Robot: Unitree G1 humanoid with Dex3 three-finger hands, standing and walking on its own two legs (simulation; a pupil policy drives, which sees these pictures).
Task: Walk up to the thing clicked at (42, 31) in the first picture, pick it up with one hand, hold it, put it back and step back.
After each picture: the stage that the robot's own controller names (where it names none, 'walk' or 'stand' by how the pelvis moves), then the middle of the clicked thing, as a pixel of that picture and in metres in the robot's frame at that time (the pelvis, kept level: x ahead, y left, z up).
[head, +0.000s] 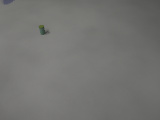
stand; (42, 29) +1.71 +0.52 -0.72
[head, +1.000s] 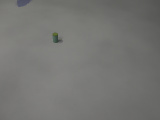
walk; (55, 37) +1.59 +0.25 -0.70
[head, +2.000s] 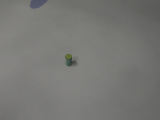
walk; (68, 60) +1.05 +0.12 -0.71
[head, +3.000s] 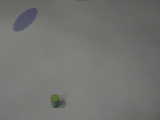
walk; (55, 101) +0.65 +0.18 -0.71
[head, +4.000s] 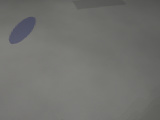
stand; out of the picture +0.43 +0.18 -0.71
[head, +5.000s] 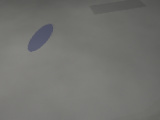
stand; out of the picture +0.37 +0.17 -0.72
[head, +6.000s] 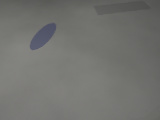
stand; out of the picture +0.36 +0.17 -0.72
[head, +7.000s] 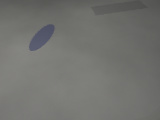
stand; out of the picture +0.39 +0.18 -0.72
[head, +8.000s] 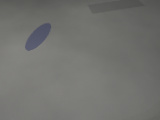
stand; out of the picture +0.38 +0.19 -0.72
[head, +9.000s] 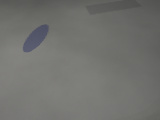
stand; out of the picture +0.37 +0.20 -0.72
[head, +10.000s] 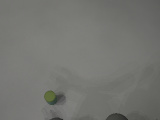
go down; (51, 98) +0.41 +0.19 -0.54
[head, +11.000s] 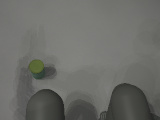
go down; (37, 70) +0.46 +0.19 -0.32
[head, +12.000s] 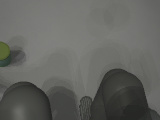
close in; (1, 55) +0.45 +0.22 -0.26
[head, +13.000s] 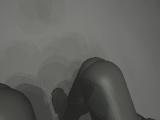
close; out of the picture +0.45 +0.24 -0.23
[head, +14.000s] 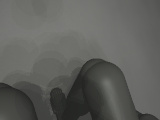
lift; out of the picture +0.43 +0.24 -0.24
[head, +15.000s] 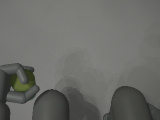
lift; (25, 86) +0.33 +0.21 -0.09
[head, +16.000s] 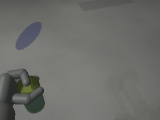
hold; (31, 95) +0.33 +0.18 +0.04
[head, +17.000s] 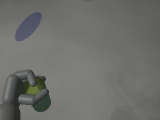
hold; (38, 95) +0.33 +0.17 -0.01
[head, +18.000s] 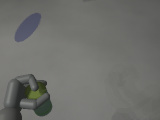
hold; (39, 99) +0.32 +0.17 -0.02
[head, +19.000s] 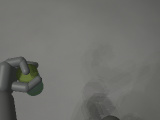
crouch; (31, 80) +0.39 +0.17 -0.07
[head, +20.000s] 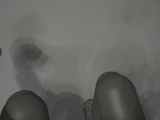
lower; out of the picture +0.49 +0.24 -0.12
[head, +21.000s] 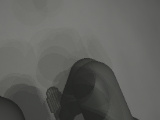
lower; out of the picture +0.45 +0.25 -0.24
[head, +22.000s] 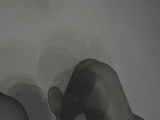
lower; out of the picture +0.45 +0.25 -0.24
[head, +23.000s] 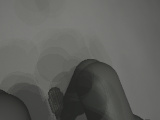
lower; out of the picture +0.45 +0.25 -0.24
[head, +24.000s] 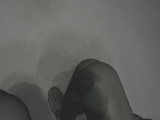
lower; out of the picture +0.45 +0.25 -0.24
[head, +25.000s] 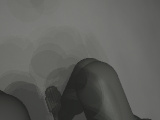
open; out of the picture +0.44 +0.24 -0.24
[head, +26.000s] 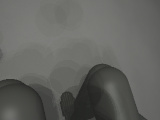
stand; out of the picture +0.44 +0.22 -0.25
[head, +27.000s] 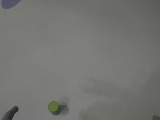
stand; (54, 108) +0.40 +0.17 -0.58
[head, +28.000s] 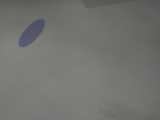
stand; out of the picture +0.39 +0.17 -0.66
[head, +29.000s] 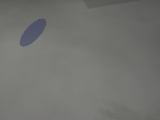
stand; out of the picture +0.38 +0.17 -0.66
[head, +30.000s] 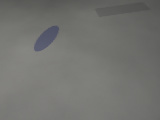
stand; out of the picture +0.41 +0.15 -0.72
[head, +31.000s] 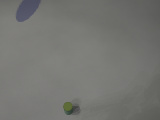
walk; (68, 108) +0.45 +0.10 -0.70
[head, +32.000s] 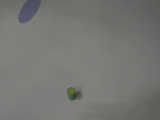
walk; (71, 93) +0.61 +0.13 -0.70
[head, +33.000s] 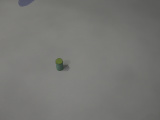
walk; (59, 64) +0.92 +0.18 -0.71
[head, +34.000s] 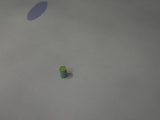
stand; (63, 72) +0.97 +0.20 -0.71
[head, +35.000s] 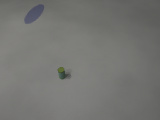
stand; (61, 73) +0.99 +0.22 -0.72
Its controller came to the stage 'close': yes
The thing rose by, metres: 0.70
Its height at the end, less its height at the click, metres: +0.00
